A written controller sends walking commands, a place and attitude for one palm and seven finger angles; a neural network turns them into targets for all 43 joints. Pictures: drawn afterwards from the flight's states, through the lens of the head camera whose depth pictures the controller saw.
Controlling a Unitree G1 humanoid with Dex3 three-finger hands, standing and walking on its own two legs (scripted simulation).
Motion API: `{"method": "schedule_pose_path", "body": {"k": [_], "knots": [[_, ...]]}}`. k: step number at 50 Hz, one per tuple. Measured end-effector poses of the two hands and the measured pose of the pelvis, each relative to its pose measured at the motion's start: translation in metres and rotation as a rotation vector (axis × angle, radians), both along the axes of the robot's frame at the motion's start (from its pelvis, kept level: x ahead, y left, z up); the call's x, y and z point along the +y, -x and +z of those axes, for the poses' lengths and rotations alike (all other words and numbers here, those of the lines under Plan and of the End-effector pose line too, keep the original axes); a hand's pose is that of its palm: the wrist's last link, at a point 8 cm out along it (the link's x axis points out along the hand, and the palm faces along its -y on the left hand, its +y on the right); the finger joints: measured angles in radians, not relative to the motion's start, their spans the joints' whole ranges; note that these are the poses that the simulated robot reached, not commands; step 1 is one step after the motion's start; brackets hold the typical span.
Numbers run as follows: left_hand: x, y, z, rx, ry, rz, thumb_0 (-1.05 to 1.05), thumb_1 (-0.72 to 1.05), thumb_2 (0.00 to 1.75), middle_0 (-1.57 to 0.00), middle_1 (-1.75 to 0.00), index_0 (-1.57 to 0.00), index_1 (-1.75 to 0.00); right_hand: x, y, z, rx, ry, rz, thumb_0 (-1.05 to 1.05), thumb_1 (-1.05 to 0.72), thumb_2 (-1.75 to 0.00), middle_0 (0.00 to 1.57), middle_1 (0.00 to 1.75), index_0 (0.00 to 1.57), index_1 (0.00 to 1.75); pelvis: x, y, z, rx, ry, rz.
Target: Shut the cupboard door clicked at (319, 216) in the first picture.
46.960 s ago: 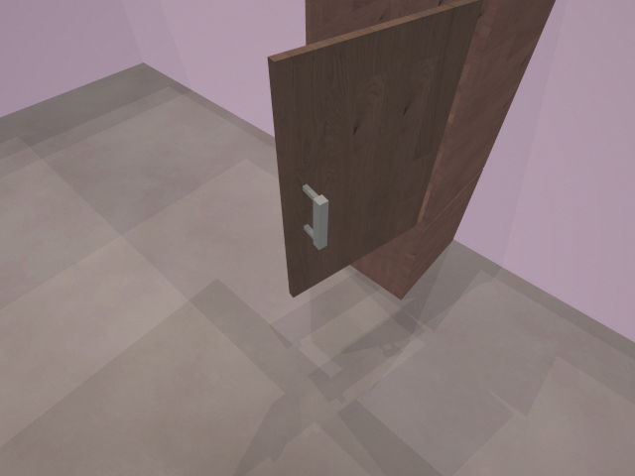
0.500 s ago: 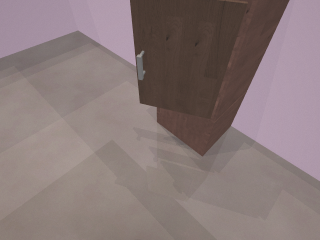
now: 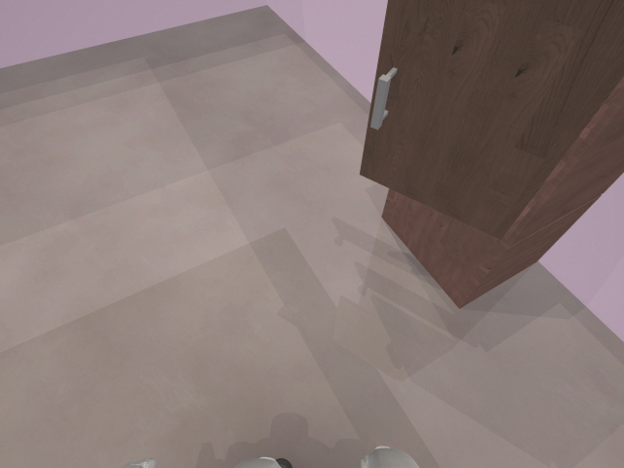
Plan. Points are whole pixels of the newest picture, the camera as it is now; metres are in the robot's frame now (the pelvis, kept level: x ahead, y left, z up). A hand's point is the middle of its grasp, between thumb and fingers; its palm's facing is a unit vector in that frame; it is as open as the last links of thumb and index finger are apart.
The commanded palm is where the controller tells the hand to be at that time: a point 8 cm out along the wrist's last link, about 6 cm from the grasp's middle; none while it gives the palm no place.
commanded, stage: walk to a spot facing it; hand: left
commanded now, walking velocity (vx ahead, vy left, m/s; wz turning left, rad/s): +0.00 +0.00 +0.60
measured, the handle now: (384, 98) +0.85 -0.13 -0.05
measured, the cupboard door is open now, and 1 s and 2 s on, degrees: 27 27 27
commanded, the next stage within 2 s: turn to face it in 1.66 s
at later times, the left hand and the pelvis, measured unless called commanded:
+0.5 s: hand out of the picture -0.03 +0.16 -0.18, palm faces +0.41 -0.88 -0.25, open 7.4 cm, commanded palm none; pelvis +0.01 -0.04 -0.01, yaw +22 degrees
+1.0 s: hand out of the picture -0.06 +0.13 -0.16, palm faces +0.63 -0.72 -0.28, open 7.4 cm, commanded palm none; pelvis +0.02 -0.06 +0.00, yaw +40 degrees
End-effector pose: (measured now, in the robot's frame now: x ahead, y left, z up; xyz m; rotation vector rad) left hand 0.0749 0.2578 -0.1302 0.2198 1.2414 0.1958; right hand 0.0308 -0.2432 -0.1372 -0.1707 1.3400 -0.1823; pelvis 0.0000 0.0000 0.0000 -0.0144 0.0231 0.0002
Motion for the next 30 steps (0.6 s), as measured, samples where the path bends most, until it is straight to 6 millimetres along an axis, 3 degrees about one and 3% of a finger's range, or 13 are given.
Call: {"method": "schedule_pose_path", "body": {"k": [7,10,14,19,25,30], "knots": [[-0.018,0.004,0.011,-0.089,-0.054,0.069,0.00,0.91,0.90,-0.20,-0.30,-0.20,-0.30,-0.040,-0.032,-0.010,-0.018,-0.004,0.081,0.00,-0.90,-0.90,0.20,0.30,0.20,0.30,-0.035,0.000,-0.007,0.021,-0.018,0.107],[-0.029,0.021,0.013,-0.082,-0.070,0.115,0.00,0.91,0.90,-0.20,-0.30,-0.20,-0.30,-0.056,-0.052,-0.014,-0.032,0.002,0.125,0.00,-0.90,-0.90,0.20,0.30,0.20,0.30,-0.045,0.001,-0.009,0.007,-0.022,0.154],[-0.045,0.046,0.015,-0.043,-0.057,0.182,0.00,0.91,0.90,-0.20,-0.30,-0.20,-0.30,-0.062,-0.081,-0.007,-0.063,0.000,0.180,0.00,-0.91,-0.90,0.19,0.29,0.19,0.30,-0.052,-0.003,-0.002,-0.011,-0.041,0.213],[-0.059,0.079,0.007,-0.014,-0.017,0.278,0.00,0.90,0.90,-0.20,-0.30,-0.20,-0.30,-0.047,-0.118,0.001,-0.089,-0.011,0.286,0.00,-0.91,-0.90,0.19,0.29,0.19,0.29,-0.055,-0.007,0.000,-0.019,-0.060,0.296],[-0.058,0.132,-0.018,0.031,0.032,0.423,0.00,0.90,0.90,-0.20,-0.30,-0.20,-0.30,-0.002,-0.167,0.002,-0.169,-0.011,0.451,0.00,-0.91,-0.90,0.19,0.29,0.19,0.29,-0.042,-0.006,-0.014,-0.016,-0.037,0.386],[-0.052,0.160,-0.021,0.090,0.027,0.496,0.01,0.91,0.90,-0.20,-0.30,-0.20,-0.30,0.024,-0.184,0.009,-0.225,-0.018,0.529,0.00,-0.91,-0.90,0.20,0.29,0.20,0.30,-0.042,-0.003,-0.014,-0.020,-0.043,0.425]]}}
